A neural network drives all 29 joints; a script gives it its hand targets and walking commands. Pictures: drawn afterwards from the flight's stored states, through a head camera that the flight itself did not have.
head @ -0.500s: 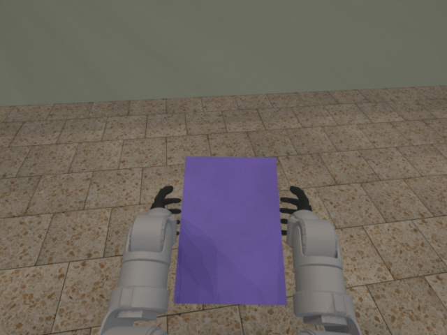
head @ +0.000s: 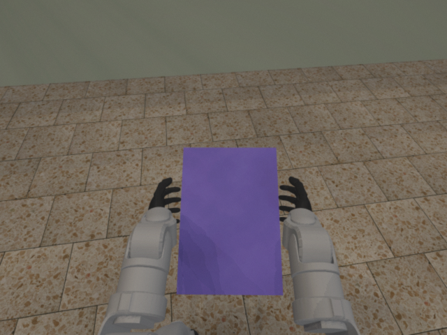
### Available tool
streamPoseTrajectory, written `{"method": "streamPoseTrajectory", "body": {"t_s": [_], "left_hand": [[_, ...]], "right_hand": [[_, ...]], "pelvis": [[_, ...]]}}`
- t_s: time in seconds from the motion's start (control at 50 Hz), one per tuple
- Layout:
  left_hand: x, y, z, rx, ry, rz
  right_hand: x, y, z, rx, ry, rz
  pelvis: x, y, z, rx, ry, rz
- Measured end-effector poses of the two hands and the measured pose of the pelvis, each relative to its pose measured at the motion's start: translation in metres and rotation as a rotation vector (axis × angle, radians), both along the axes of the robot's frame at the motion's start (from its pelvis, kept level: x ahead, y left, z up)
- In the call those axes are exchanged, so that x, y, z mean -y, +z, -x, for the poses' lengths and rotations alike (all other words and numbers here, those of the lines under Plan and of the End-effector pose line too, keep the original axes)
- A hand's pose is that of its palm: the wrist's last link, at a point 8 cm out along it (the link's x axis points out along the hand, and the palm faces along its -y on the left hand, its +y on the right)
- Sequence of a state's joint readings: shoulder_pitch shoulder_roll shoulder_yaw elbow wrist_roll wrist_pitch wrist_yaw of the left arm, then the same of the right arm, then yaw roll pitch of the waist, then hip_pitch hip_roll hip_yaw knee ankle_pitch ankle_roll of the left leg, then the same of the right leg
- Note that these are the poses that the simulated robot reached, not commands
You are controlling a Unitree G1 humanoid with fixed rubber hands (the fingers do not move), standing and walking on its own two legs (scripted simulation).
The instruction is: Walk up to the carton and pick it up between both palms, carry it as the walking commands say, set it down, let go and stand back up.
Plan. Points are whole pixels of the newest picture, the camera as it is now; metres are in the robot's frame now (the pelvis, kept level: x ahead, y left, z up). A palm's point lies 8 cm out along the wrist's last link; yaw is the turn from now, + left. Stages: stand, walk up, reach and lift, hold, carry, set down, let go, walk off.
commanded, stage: carry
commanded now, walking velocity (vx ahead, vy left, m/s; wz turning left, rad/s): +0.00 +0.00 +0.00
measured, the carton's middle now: (229, 220) +0.37 +0.00 -0.07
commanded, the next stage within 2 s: hold in 0.20 s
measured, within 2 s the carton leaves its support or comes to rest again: neither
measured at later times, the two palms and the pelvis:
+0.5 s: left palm (144, 204) +0.33 +0.16 +0.06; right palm (288, 192) +0.34 -0.10 +0.09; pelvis +0.03 +0.00 +0.01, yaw -6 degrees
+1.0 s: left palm (166, 196) +0.34 +0.12 +0.07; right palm (318, 201) +0.33 -0.16 +0.08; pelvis +0.05 -0.01 +0.02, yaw -8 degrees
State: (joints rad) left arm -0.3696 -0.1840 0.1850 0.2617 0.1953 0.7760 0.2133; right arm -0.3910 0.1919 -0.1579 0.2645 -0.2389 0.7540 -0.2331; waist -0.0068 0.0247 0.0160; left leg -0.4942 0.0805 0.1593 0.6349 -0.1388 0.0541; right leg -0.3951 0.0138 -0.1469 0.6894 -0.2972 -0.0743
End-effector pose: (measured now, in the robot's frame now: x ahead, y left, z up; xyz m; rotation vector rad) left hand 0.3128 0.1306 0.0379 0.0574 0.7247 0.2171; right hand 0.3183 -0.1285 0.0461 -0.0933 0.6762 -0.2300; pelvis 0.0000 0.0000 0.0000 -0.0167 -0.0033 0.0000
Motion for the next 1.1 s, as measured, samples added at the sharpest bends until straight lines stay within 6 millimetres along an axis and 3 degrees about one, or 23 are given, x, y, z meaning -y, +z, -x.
{"method": "streamPoseTrajectory", "body": {"t_s": [0.28, 0.38, 0.56, 0.78, 0.92, 1.1], "left_hand": [[-0.003, 0.005, 0.001, 0.011, 0.008, 0.029], [-0.013, 0.008, -0.002, 0.024, 0.087, 0.096], [-0.028, 0.025, -0.014, 0.077, 0.092, 0.130], [-0.009, 0.043, -0.027, 0.051, -0.013, 0.040], [0.007, 0.035, -0.028, 0.045, -0.095, 0.083], [0.017, 0.026, -0.019, 0.031, -0.084, 0.109]], "right_hand": [[-0.002, 0.006, 0.001, 0.010, -0.001, -0.002], [-0.015, 0.021, -0.010, 0.022, 0.011, 0.029], [-0.031, 0.050, -0.025, 0.073, 0.046, 0.088], [-0.001, 0.032, -0.017, 0.042, 0.052, -0.056], [0.021, 0.030, -0.012, 0.033, 0.046, -0.034], [0.031, 0.032, -0.015, 0.014, 0.060, -0.006]], "pelvis": [[-0.003, 0.002, -0.002, 0.025, -0.029, -0.014], [-0.002, 0.004, -0.011, 0.082, -0.104, -0.019], [-0.004, 0.010, -0.033, 0.163, -0.090, -0.010], [-0.010, 0.018, -0.049, 0.221, -0.114, -0.013], [0.001, 0.021, -0.053, 0.201, -0.131, -0.030], [0.017, 0.020, -0.047, 0.181, -0.130, -0.044]]}}
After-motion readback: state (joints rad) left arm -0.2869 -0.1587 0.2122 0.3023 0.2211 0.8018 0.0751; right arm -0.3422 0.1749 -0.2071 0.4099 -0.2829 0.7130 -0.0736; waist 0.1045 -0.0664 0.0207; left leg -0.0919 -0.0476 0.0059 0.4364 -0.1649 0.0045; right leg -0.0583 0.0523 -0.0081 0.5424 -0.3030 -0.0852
